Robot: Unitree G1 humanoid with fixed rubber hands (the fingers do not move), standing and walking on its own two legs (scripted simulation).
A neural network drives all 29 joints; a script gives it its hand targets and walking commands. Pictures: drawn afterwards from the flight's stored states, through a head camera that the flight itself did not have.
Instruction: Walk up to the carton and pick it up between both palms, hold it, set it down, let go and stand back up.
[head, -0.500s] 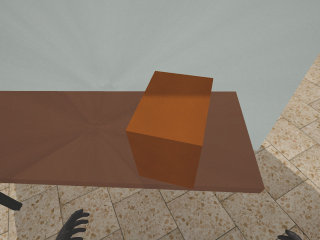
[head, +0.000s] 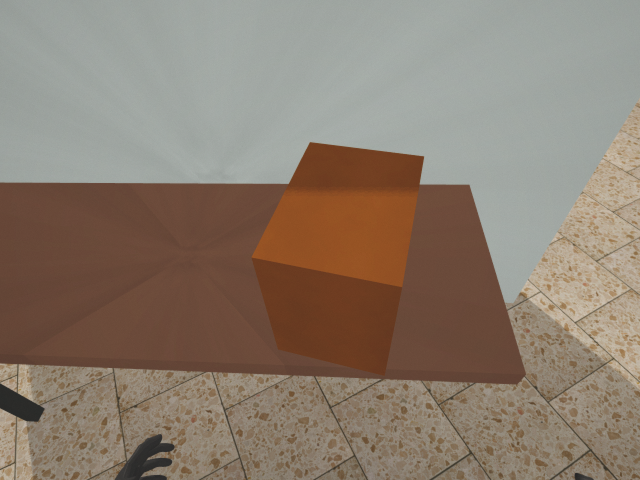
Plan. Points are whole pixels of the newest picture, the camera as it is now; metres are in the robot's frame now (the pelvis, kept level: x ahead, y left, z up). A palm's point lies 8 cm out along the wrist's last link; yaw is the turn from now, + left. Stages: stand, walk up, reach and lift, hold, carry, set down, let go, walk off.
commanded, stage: stand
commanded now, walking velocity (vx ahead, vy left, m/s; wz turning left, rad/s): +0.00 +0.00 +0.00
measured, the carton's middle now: (347, 258) +0.48 +0.01 -0.06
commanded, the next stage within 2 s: none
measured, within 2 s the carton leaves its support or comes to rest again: neither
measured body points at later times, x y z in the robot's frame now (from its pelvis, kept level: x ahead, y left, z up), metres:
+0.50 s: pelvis +0.00 +0.00 +0.00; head +0.00 +0.00 +0.45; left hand +0.11 +0.29 -0.10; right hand +0.08 -0.31 -0.12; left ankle -0.01 +0.13 -0.74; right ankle +0.03 -0.12 -0.74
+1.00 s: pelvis -0.01 +0.00 +0.00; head -0.01 +0.00 +0.45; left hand +0.10 +0.30 -0.10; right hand +0.07 -0.31 -0.12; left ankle -0.01 +0.13 -0.74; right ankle +0.03 -0.12 -0.74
